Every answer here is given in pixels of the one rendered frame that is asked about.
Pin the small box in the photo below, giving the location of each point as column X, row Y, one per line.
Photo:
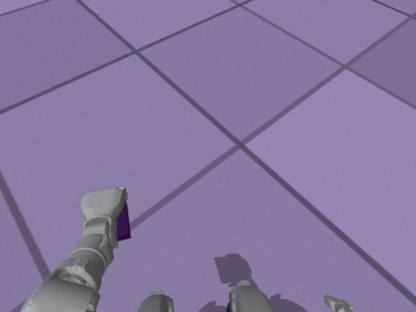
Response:
column 123, row 228

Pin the left robot arm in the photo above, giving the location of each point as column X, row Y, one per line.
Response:
column 74, row 284

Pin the right robot hand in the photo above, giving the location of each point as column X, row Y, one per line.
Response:
column 337, row 305

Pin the left robot hand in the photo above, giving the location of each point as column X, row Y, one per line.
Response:
column 108, row 200

